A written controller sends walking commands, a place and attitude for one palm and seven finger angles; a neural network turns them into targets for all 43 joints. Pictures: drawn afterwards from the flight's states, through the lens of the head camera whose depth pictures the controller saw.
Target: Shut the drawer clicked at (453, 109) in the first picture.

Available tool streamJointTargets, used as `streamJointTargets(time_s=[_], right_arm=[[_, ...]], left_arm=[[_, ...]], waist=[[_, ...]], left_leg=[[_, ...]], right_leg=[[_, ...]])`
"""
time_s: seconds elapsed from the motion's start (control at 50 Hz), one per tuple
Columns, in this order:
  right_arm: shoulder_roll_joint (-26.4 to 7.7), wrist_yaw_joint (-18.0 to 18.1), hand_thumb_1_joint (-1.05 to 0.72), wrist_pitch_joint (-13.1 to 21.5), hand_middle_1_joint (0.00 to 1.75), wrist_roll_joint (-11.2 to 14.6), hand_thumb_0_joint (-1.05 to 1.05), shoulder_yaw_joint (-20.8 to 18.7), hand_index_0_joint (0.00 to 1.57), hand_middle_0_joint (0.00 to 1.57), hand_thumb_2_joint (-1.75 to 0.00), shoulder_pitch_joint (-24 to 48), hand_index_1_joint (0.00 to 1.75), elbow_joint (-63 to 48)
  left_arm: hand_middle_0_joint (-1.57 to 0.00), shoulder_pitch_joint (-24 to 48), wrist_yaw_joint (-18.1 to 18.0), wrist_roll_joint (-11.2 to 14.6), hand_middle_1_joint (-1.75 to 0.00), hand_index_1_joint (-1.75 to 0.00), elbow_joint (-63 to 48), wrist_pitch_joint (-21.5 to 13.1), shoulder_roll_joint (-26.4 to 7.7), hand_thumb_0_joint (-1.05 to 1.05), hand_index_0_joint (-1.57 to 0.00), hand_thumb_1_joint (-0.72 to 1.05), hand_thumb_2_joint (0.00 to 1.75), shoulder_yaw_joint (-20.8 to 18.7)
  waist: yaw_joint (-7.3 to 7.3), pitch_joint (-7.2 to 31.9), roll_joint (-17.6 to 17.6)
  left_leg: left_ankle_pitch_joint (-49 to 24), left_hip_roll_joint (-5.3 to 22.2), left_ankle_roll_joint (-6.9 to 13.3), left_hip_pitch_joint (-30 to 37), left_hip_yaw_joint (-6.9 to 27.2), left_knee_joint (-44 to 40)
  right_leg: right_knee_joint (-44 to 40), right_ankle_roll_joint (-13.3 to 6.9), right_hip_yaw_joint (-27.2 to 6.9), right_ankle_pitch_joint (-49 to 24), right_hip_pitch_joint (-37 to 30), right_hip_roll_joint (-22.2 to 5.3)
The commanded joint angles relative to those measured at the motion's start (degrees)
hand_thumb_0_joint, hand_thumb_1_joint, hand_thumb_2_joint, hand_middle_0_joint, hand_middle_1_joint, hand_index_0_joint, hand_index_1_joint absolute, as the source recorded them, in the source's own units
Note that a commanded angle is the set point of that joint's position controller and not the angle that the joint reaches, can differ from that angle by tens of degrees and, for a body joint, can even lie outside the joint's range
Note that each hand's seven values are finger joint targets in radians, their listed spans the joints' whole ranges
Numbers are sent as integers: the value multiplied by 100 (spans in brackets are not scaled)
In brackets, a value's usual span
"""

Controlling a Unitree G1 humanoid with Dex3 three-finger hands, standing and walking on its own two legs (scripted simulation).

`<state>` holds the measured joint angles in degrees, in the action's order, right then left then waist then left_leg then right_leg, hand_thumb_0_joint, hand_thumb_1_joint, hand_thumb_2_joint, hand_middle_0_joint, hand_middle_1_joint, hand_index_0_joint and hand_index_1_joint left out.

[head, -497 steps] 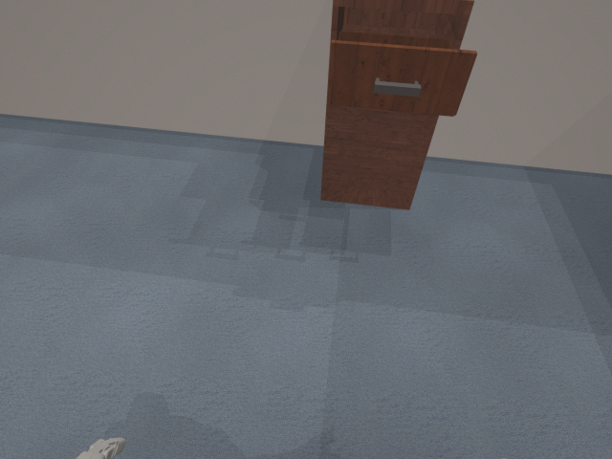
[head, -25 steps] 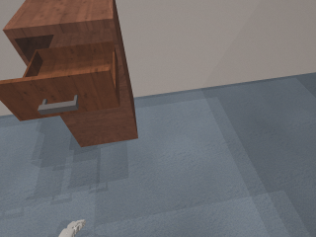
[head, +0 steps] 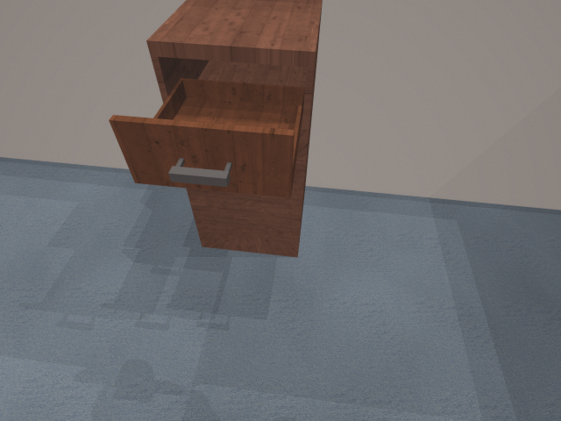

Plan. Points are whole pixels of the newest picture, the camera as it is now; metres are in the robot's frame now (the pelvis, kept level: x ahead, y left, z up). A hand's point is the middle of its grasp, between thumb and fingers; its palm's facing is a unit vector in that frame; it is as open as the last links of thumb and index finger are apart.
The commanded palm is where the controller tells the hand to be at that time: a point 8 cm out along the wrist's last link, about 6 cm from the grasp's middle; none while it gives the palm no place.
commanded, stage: take the last steps up to it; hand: left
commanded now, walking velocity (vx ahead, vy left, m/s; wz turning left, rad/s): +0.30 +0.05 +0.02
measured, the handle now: (202, 170) +0.58 +0.26 -0.01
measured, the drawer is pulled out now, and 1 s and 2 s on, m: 0.30 0.30 0.30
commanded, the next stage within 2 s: come to a stop and stand still in 0.68 s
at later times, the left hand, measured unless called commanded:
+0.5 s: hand (158, 383) +0.20 +0.25 -0.18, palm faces +0.01 -0.99 -0.16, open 7.4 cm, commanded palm none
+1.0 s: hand (202, 317) +0.32 +0.21 -0.17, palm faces -0.01 -0.97 -0.24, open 7.2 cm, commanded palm none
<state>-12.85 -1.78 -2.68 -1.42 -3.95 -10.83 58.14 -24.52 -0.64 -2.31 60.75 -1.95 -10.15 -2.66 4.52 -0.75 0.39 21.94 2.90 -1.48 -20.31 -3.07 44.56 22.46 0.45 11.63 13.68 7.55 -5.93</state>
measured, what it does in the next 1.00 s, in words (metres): walks ahead: left foot, then right foot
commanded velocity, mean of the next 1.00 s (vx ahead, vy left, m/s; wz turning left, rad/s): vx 0.12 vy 0.02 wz -0.03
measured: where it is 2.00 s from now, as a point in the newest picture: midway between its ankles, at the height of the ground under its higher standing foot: outside the picture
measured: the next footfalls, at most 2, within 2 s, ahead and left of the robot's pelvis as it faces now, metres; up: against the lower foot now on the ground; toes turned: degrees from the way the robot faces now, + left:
left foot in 0.08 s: +0.07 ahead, +0.13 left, +0.00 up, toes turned +6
right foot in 0.70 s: +0.34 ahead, -0.06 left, +0.00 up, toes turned -10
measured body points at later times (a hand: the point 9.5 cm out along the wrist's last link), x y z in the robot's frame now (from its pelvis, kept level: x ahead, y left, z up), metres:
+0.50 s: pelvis +0.12 +0.07 -0.01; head +0.12 +0.08 +0.44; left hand +0.20 +0.30 -0.16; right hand +0.02 -0.14 -0.16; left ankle +0.03 +0.13 -0.75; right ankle +0.22 -0.06 -0.67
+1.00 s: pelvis +0.26 +0.02 -0.01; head +0.28 +0.00 +0.44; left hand +0.33 +0.26 -0.15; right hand +0.29 -0.21 -0.18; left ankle +0.31 +0.17 -0.70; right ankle +0.30 -0.05 -0.75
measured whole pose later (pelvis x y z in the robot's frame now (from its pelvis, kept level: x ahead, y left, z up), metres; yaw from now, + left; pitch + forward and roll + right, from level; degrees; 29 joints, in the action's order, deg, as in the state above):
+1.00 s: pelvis +0.26 +0.02 -0.01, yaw -4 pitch -1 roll +0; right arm -9.8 2.2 -1.3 -0.6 -3.4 -12.0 59.3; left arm -11.8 -1.9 -1.3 59.5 -1.1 -8.5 -2.3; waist 0.0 -3.8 -2.5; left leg 21.4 3.8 -2.4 -27.2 -0.1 52.6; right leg 27.9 -5.0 7.7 10.9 15.9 0.9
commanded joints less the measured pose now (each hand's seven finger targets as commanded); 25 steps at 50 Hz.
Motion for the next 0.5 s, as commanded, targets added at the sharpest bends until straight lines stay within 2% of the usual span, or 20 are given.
streamJointTargets(time_s=[0.0, 0.02, 0.04, 0.06, 0.08, 0.1, 0.12, 0.14, 0.16, 0.18, 0.24, 0.32, 0.36, 0.44, 0.46, 0.48], right_arm=[[-41, -5, -90, 318, 30, 42, 0, 69, 20, 20, -90, -178, 30, -354], [-147, 36, -90, 364, 30, 54, 0, 51, 20, 20, -90, -586, 30, -200], [-509, 104, -90, 410, 30, 52, 0, -41, 20, 20, -90, -1148, 30, -31], [-1064, 160, -90, 426, 30, 1, 0, -179, 20, 20, -90, -1661, 30, 69], [-1255, 213, -90, 385, 30, 13, 0, -195, 20, 20, -90, -1891, 30, 110], [-1099, 240, -90, 380, 30, 5, 0, -136, 20, 20, -90, -1575, 30, 32], [-787, 267, -90, 420, 30, 9, 0, -54, 20, 20, -90, -1253, 30, 1], [-589, 287, -90, 459, 30, 41, 0, 16, 20, 20, -90, -974, 30, -67], [-412, 285, -90, 512, 30, 54, 0, 85, 20, 20, -90, -853, 30, -82], [-316, 287, -90, 574, 30, 76, 0, 109, 20, 20, -90, -844, 30, -65], [-138, 323, -90, 697, 30, 114, 0, 106, 20, 20, -90, -1121, 30, 30], [-115, 378, -90, 742, 30, 117, 0, 159, 20, 20, -90, -1438, 30, 217], [-100, 401, -90, 761, 30, 95, 0, 174, 20, 20, -90, -1636, 30, 326], [-29, 446, -90, 768, 30, 40, 0, 209, 20, 20, -90, -2154, 30, 583], [-56, 455, -90, 766, 30, 20, 0, 211, 20, 20, -90, -2213, 30, 624], [-62, 462, -90, 765, 30, 7, 0, 210, 20, 20, -90, -2345, 30, 686]], left_arm=[[-20, 98, -44, 54, -30, -30, -115, -48, -1017, 0, -20, 90, 90, -211], [-20, 183, -26, 81, -30, -30, -93, -18, -941, 0, -20, 90, 90, -183], [-20, 193, 0, 86, -30, -30, -107, -1, -692, 0, -20, 90, 90, -124], [-20, 259, 25, 122, -30, -30, -267, 36, -318, 0, -20, 90, 90, -40], [-20, 681, 2, 68, -30, -30, -488, 44, -371, 0, -20, 90, 90, -14], [-20, 810, 19, 66, -30, -30, -524, 32, -403, 0, -20, 90, 90, -48], [-20, 773, 36, 33, -30, -30, -393, 59, -364, 0, -20, 90, 90, -68], [-20, 619, 71, 46, -30, -30, -257, 69, -411, 0, -20, 90, 90, -74], [-20, 484, 97, 41, -30, -30, -135, 80, -366, 0, -20, 90, 90, -77], [-20, 283, 108, 48, -30, -30, -59, 91, -282, 0, -20, 90, 90, -79], [-20, 184, 90, 73, -30, -30, -17, 127, -252, 0, -20, 90, 90, -123], [-20, 584, 77, 100, -30, -30, -199, 197, -251, 0, -20, 90, 90, -153], [-20, 921, 81, 110, -30, -30, -339, 194, -273, 0, -20, 90, 90, -155], [-20, 1639, 103, 120, -30, -30, -583, 164, -195, 0, -20, 90, 90, -95], [-20, 1805, 112, 126, -30, -30, -647, 155, -164, 0, -20, 90, 90, -82], [-20, 2014, 126, 127, -30, -30, -712, 138, -123, 0, -20, 90, 90, -56]], waist=[[-370, -265, 831], [-564, -166, 483], [-835, 61, -562], [-1047, -12, -2133], [-1128, -402, -1781], [-972, -651, -1158], [-808, -778, -1080], [-646, -860, -930], [-532, -997, -734], [-417, -912, -669], [-333, -697, -477], [-357, -819, -625], [-409, -899, -448], [-634, -1027, -495], [-658, -1046, -439], [-744, -1055, -482]], left_leg=[[-457, -185, 122, 1038, -436, -1503], [-600, -256, 105, 1838, -509, -1896], [-66, 220, 219, 2726, 133, -2231], [1222, 1614, 680, 2893, 2219, -3185], [1463, 2067, 1032, 2346, 2789, -3683], [1529, 2087, 1200, 1946, 2664, -3768], [1319, 1767, 1028, 1589, 2316, -3766], [912, 1609, 920, 1327, 1948, -3766], [301, 1376, 790, 1093, 1490, -3806], [-429, 1179, 701, 1153, 1106, -3763], [-2060, 1022, 644, 1466, 639, -3614], [-2936, 1156, 742, 1767, 551, -3510], [-3331, 1304, 884, 1996, 634, -3452], [-4079, 1372, 1005, 2486, 638, -3264], [-4265, 1412, 1047, 2635, 598, -3199], [-4500, 1375, 1037, 2759, 532, -3135]], right_leg=[[-892, -586, -1102, 1266, 809, -1125], [-527, -429, -840, 1522, 1311, -889], [543, -213, -556, 1650, 2012, -549], [2313, 95, 36, 2076, 3030, 190], [3280, 17, -522, 2063, 3391, 195], [3766, -80, -782, 1731, 3471, -50], [4076, -91, -906, 1250, 3366, -124], [4238, -83, -973, 832, 3239, -180], [4320, -44, -1006, 369, 3048, -215], [4351, 9, -984, 55, 2956, -165], [4394, 85, -993, -323, 3007, -51], [4373, 125, -1093, -487, 3475, -40], [4245, 101, -1085, -469, 3736, -59], [3769, 5, -862, -360, 3986, 5], [3534, -27, -825, -307, 4009, 1], [3295, -59, -724, -273, 3978, 50]])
